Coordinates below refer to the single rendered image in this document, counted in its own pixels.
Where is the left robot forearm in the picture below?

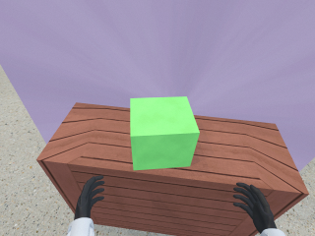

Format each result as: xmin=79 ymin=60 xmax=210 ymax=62
xmin=66 ymin=217 xmax=95 ymax=236

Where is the right robot hand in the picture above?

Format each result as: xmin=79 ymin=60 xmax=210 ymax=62
xmin=233 ymin=182 xmax=278 ymax=234

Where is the left robot hand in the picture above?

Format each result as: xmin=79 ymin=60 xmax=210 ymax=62
xmin=74 ymin=175 xmax=105 ymax=220

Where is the pedestal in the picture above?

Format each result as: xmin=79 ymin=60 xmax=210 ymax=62
xmin=36 ymin=102 xmax=309 ymax=236

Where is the carton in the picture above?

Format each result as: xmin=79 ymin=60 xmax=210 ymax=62
xmin=130 ymin=96 xmax=200 ymax=171

